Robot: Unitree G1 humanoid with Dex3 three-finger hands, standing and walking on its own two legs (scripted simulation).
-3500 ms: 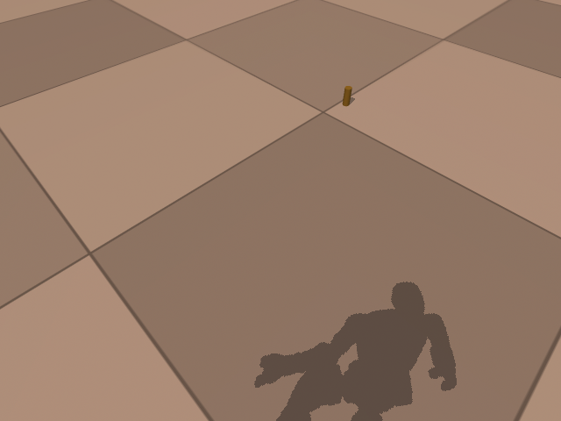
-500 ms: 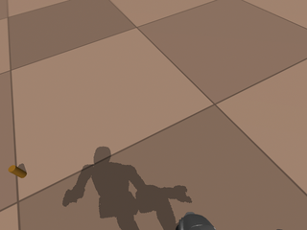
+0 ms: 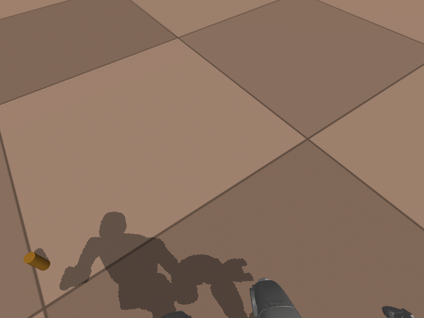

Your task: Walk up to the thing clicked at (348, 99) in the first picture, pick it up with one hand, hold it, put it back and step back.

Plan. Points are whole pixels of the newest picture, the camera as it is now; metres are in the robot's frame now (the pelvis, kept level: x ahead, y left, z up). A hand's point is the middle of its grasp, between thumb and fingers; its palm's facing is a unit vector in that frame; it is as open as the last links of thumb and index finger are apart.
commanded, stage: walk up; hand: left
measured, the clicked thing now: (37, 261) +0.46 +0.78 -0.67
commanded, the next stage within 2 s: none
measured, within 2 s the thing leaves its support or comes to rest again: neither
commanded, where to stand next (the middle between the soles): +0.01 +0.68 m, yaw -21 degrees
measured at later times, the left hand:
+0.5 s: hand out of the picture +0.10 +0.58 -0.11, palm faces -0.12 -0.75 -0.65, open 7.3 cm
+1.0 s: hand out of the picture +0.10 +0.74 -0.10, palm faces -0.20 -0.78 -0.59, open 7.3 cm
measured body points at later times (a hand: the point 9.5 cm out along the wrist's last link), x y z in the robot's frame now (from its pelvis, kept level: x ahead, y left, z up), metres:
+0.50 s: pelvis +0.00 +0.25 -0.02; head +0.03 +0.21 +0.42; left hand +0.11 +0.61 -0.07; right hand +0.09 -0.12 -0.12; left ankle +0.03 +0.40 -0.70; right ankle +0.08 -0.02 -0.69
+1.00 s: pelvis -0.03 +0.46 +0.00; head +0.00 +0.40 +0.45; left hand +0.11 +0.78 -0.06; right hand +0.00 +0.11 -0.12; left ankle +0.02 +0.63 -0.62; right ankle +0.02 +0.28 -0.69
